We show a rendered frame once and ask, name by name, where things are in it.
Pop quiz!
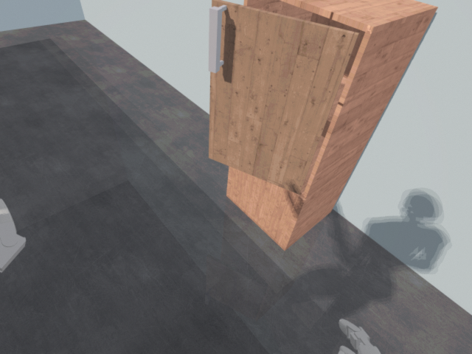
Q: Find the robot right hand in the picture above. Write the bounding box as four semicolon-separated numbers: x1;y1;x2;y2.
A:
338;319;381;354

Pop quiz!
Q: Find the robot left hand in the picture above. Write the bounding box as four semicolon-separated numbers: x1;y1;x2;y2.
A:
0;198;26;273

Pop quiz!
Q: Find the cupboard door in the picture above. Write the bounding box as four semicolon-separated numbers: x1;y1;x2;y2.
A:
209;0;359;194

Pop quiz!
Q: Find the handle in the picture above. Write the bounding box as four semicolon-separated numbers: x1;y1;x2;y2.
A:
209;5;227;73

